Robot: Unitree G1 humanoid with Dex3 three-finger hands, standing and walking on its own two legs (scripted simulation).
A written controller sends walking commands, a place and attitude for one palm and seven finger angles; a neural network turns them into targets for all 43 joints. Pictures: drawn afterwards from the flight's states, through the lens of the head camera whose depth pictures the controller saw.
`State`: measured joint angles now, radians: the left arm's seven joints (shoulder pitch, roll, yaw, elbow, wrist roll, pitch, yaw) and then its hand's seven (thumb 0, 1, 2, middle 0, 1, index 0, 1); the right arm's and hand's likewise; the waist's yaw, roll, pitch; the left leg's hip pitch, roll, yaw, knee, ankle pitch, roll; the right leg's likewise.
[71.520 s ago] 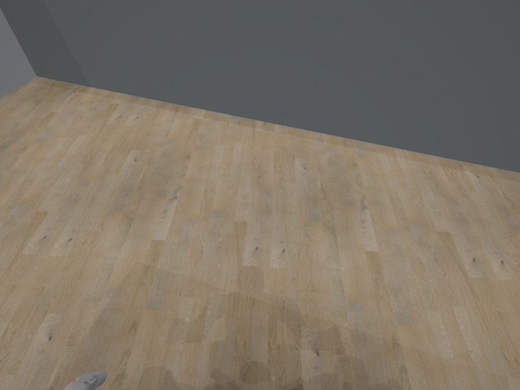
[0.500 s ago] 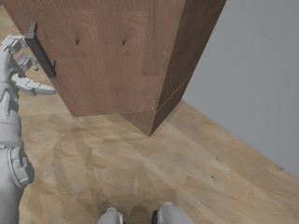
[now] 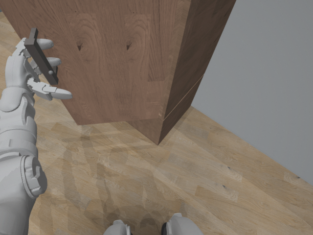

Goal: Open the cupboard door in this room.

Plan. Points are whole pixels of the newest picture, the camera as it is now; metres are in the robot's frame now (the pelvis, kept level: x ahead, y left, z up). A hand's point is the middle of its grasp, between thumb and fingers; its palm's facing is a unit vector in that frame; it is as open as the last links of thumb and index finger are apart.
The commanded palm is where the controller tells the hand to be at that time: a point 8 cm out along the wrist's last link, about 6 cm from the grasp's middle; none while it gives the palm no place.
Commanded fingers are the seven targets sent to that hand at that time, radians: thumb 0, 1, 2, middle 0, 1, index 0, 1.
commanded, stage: slide the fingers in behind the handle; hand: left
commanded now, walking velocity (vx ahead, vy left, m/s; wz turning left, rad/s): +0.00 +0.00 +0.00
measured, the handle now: (44, 58) +0.54 +0.25 +0.09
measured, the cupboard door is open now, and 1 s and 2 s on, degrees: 46 46 88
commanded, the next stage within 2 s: close the thumb around the handle in 0.20 s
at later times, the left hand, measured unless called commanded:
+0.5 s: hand (45, 77) +0.48 +0.23 +0.09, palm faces +0.05 -1.00 -0.01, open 12.9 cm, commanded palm +0.46 +0.27 +0.09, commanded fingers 0.00 0.12 0.56 -0.34 -1.27 -0.34 -1.27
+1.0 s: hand (51, 74) +0.49 +0.22 +0.09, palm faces +0.05 -1.00 -0.01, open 5.6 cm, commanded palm +0.46 +0.27 +0.09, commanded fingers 0.00 0.90 0.90 -0.40 -1.35 -0.40 -1.35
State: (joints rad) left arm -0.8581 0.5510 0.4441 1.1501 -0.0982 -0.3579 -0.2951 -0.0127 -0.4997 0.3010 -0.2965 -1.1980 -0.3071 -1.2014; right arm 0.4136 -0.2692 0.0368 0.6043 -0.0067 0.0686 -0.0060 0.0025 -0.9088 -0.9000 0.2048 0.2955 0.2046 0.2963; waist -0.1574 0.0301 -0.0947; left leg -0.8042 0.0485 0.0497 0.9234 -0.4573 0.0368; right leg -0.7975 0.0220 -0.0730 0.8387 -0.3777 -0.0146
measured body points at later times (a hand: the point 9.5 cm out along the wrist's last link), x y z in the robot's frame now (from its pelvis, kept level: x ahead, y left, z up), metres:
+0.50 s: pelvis -0.01 +0.00 +0.00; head +0.10 +0.02 +0.44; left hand +0.47 +0.29 +0.09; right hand +0.02 -0.27 -0.11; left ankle -0.02 +0.09 -0.69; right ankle +0.01 -0.12 -0.69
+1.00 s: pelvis -0.01 +0.00 +0.00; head +0.11 +0.02 +0.43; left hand +0.48 +0.27 +0.09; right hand +0.00 -0.26 -0.11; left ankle -0.02 +0.09 -0.69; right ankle +0.01 -0.12 -0.69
